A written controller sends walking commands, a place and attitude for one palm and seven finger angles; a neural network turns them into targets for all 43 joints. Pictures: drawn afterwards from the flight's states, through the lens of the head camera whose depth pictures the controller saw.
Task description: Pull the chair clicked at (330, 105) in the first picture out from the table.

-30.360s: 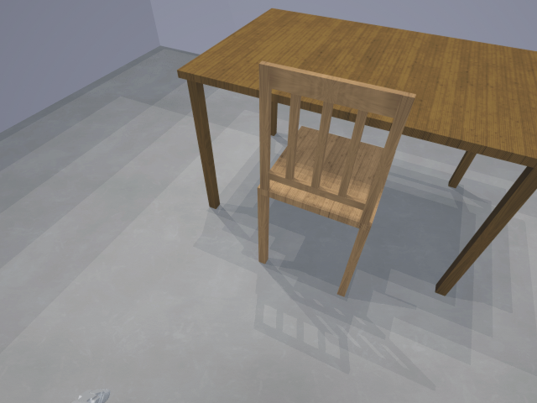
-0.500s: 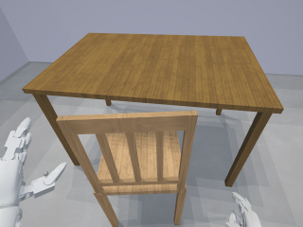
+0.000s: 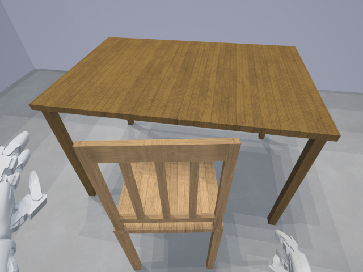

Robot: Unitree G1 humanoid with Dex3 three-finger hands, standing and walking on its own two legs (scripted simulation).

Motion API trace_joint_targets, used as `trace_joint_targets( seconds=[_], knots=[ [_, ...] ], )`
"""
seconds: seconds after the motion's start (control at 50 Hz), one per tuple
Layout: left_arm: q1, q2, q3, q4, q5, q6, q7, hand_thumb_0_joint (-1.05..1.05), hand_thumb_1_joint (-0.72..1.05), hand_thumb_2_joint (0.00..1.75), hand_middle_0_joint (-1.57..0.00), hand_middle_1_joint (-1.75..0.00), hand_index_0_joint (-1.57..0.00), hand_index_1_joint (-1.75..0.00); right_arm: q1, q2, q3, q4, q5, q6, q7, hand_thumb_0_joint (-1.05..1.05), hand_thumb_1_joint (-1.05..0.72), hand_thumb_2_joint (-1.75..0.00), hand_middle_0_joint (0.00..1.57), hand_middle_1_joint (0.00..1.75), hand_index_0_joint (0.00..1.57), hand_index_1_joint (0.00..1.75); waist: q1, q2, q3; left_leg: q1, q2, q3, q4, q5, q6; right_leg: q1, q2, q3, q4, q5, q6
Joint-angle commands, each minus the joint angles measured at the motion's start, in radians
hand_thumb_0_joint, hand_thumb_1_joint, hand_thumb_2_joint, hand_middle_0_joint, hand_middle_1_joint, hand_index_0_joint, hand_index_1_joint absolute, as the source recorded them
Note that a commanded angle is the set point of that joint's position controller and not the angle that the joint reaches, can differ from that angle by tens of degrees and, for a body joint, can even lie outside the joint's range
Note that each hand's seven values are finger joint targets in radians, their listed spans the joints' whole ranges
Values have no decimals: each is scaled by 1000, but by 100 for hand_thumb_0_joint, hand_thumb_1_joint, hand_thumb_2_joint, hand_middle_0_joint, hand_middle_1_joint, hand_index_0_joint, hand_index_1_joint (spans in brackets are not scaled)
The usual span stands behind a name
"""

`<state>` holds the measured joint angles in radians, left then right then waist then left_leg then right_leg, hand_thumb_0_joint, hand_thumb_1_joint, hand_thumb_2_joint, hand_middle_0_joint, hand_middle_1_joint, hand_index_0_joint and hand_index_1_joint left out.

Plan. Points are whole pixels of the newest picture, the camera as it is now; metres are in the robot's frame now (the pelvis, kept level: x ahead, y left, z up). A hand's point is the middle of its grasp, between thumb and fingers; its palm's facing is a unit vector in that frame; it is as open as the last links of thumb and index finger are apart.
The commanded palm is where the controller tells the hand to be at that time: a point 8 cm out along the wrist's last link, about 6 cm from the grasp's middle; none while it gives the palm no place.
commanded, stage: draw the hand back to the body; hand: left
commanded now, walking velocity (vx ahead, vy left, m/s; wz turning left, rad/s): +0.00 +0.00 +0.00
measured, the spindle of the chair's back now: (163, 192) +0.35 +0.11 -0.07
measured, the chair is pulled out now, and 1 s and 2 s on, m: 0.14 0.14 0.14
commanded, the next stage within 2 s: step back with the hand held close in 0.02 s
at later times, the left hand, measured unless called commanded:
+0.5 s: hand (56, 180) +0.21 +0.25 +0.16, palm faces +0.33 -0.81 -0.49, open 7.5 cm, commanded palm +0.15 +0.31 +0.18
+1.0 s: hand (24, 202) +0.16 +0.28 +0.17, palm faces +0.46 -0.77 -0.44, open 7.5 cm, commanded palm +0.10 +0.32 +0.18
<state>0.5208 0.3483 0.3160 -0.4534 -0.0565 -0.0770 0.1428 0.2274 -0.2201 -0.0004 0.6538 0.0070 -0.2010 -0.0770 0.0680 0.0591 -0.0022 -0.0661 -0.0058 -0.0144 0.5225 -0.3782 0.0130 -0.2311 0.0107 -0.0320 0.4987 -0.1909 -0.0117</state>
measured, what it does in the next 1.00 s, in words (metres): shifts its weight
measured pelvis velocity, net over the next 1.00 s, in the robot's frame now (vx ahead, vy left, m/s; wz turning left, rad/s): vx -0.05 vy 0.02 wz -0.04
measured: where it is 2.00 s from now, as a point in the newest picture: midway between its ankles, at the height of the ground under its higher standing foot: outside the picture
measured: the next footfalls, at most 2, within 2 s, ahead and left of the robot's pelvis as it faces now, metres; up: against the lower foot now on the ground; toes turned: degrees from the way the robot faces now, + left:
right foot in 1.98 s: -0.14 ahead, -0.14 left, +0.00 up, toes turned -3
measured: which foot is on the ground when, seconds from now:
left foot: down 0.00-1.00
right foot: down 0.00-1.00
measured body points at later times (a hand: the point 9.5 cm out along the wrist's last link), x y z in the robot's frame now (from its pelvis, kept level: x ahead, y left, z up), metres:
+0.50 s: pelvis -0.01 +0.02 +0.00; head -0.01 +0.00 +0.45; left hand +0.19 +0.30 +0.19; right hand +0.14 -0.24 -0.08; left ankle -0.05 +0.11 -0.73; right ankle +0.05 -0.11 -0.73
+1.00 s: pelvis -0.05 +0.02 -0.01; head -0.06 +0.02 +0.44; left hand +0.13 +0.32 +0.19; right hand +0.11 -0.23 -0.08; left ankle -0.05 +0.11 -0.73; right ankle +0.05 -0.11 -0.73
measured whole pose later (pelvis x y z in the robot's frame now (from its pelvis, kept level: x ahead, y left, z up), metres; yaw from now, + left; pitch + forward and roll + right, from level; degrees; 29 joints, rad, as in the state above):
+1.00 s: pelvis -0.05 +0.02 -0.01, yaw -2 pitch -1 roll +0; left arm 0.48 0.37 0.41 -0.47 0.02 -0.19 0.18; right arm 0.24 -0.23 0.01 0.57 0.00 -0.08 -0.08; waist 0.01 0.00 -0.01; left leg -0.27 -0.03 0.05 0.65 -0.36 0.05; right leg -0.42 -0.01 0.03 0.56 -0.12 0.02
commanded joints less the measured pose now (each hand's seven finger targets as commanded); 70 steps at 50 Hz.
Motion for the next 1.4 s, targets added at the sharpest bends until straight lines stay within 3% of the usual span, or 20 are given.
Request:
trace_joint_targets(
  seconds=[0.0, 0.1, 0.12, 0.14, 0.18, 0.24, 0.32, 0.4, 0.44, 0.52, 0.58, 0.74, 0.86, 0.94, 1.0, 1.04, 1.12, 1.2, 1.28, 1.38],
  knots=[
    [-97, 186, 130, -206, 2, -71, 23, 0, 90, 90, -20, -30, -20, -30, -141, -102, -41, -164, 3, -61, -8, 0, -90, -90, 20, 30, 20, 30, 3, 19, -12, -194, 38, 14, -135, 238, -14, 156, -35, 20, -68, 47, -15],
    [-101, 169, 121, -167, 2, -72, 16, 0, 90, 90, -20, -30, -20, -30, -145, -108, -47, -163, 4, -49, -3, 0, -90, -90, 20, 30, 20, 30, 3, -11, -7, -191, 42, 12, -142, 241, -10, 156, -35, 18, -72, 44, -14],
    [-207, 186, 115, -187, 6, -73, 18, 0, 90, 90, -20, -30, -20, -30, -157, -113, -44, -156, 6, -50, -3, 0, -90, -90, 20, 30, 20, 30, -6, 23, -11, -181, 37, 14, -141, 233, -11, 148, -36, 26, -76, 41, -14],
    [-361, 315, 271, -214, 11, -129, 31, 0, 90, 90, -20, -30, -20, -30, -100, -136, -37, -184, 10, -34, -10, 0, -90, -90, 20, 30, 20, 30, -50, -32, 31, -193, 61, 26, -130, 86, 18, 65, -71, 172, -147, 48, -6],
    [-197, 201, 180, -108, 20, -129, 17, 0, 90, 90, -20, -30, -20, -30, -115, -123, -31, -170, 0, -10, -13, 0, -90, -90, 20, 30, 20, 30, -59, -80, 13, -140, 50, 20, -112, 72, 31, 17, -96, 186, -178, 50, -12],
    [-159, 155, 138, -99, 27, -136, 11, 0, 90, 90, -20, -30, -20, -30, -125, -132, -29, -186, -4, 10, -10, 0, -90, -90, 20, 30, 20, 30, -57, -2, -35, -141, 78, 18, -152, 145, 26, 56, -89, 149, -130, 138, -3],
    [-69, 198, 184, -148, 37, -139, 25, 0, 90, 90, -20, -30, -20, -30, -145, -139, -44, -217, -6, 43, -8, 0, -90, -90, 20, 30, 20, 30, -45, 31, -127, -171, 110, 2, -153, 334, 21, 146, -75, 103, -39, 327, 6],
    [-16, 233, 231, -201, 34, -145, 31, 0, 90, 90, -20, -30, -20, -30, -140, -131, -56, -247, -3, 74, -8, 0, -90, -90, 20, 30, 20, 30, -49, -21, -162, -217, 106, 4, -119, 386, 15, 180, -83, 119, -9, 429, 0],
    [8, 246, 251, -215, 32, -152, 34, 0, 90, 90, -20, -30, -20, -30, -139, -128, -58, -251, -4, 83, -9, 0, -90, -90, 20, 30, 20, 30, -49, -1, -165, -250, 103, 1, -116, 377, 10, 194, -92, 122, 4, 442, -4],
    [30, 238, 254, -204, 31, -155, 37, 0, 90, 90, -20, -30, -20, -30, -137, -135, -63, -250, -3, 91, -14, 0, -90, -90, 20, 30, 20, 30, -50, 31, -143, -299, 109, -7, -130, 322, 17, 180, -76, 118, 18, 391, 5],
    [20, 206, 223, -175, 32, -149, 38, 0, 90, 90, -20, -30, -20, -30, -122, -141, -65, -247, -1, 95, -16, 0, -90, -90, 20, 30, 20, 30, -58, -7, -117, -337, 114, -18, -142, 230, 25, 156, -67, 119, 16, 316, 11],
    [-117, 202, 186, -181, 56, -150, 48, 0, 90, 90, -20, -30, -20, -30, -111, -154, -57, -237, -2, 83, -27, 0, -90, -90, 20, 30, 20, 30, -63, -42, -15, -515, 100, -38, -173, -175, 68, 122, -69, 163, -10, 61, 17],
    [-145, 214, 202, -232, 72, -170, 56, 0, 90, 90, -20, -30, -20, -30, -102, -156, -53, -244, -7, 67, -23, 0, -90, -90, 20, 30, 20, 30, -65, 0, -29, -590, 114, -74, -190, -255, 86, 166, -55, 146, 39, 23, 19],
    [-112, 212, 219, -240, 79, -181, 58, 0, 90, 90, -20, -30, -20, -30, -103, -151, -57, -244, -7, 61, -14, 0, -90, -90, 20, 30, 20, 30, -62, 40, -45, -650, 135, -92, -186, -200, 93, 227, -45, 126, 128, 150, 18],
    [-95, 211, 223, -247, 73, -181, 51, 0, 90, 90, -20, -30, -20, -30, -96, -151, -62, -244, -8, 64, -6, 0, -90, -90, 20, 30, 20, 30, -65, -7, -62, -614, 126, -77, -122, -84, 80, 194, -63, 149, 139, 253, 9],
    [-83, 216, 222, -238, 64, -178, 47, 0, 90, 90, -20, -30, -20, -30, -93, -146, -63, -239, -9, 70, -5, 0, -90, -90, 20, 30, 20, 30, -71, -66, -59, -562, 105, -59, -73, -57, 63, 126, -90, 184, 87, 245, -3],
    [-62, 236, 242, -239, 60, -178, 47, 0, 90, 90, -20, -30, -20, -30, -96, -147, -65, -236, -12, 82, -3, 0, -90, -90, 20, 30, 20, 30, -74, -81, -64, -537, 81, -54, -42, -115, 57, 63, -116, 227, 6, 130, -16],
    [-37, 246, 265, -291, 67, -192, 50, 0, 90, 90, -20, -30, -20, -30, -99, -151, -66, -248, -8, 80, -1, 0, -90, -90, 20, 30, 20, 30, -71, -18, -119, -601, 112, -93, -98, -162, 82, 141, -81, 181, 81, 99, 3],
    [-27, 251, 295, -336, 78, -205, 54, 0, 90, 90, -20, -30, -20, -30, -104, -152, -74, -249, -14, 64, -3, 0, -90, -90, 20, 30, 20, 30, -63, 78, -150, -707, 177, -132, -139, -71, 110, 260, -28, 115, 270, 238, 22],
    [-68, 222, 276, -301, 71, -193, 51, 0, 90, 90, -20, -30, -20, -30, -95, -145, -78, -210, -28, 47, -2, 0, -90, -90, 20, 30, 20, 30, -67, 87, -69, -677, 224, -130, -102, 74, 113, 135, -19, 121, 343, 83, 16]
  ],
)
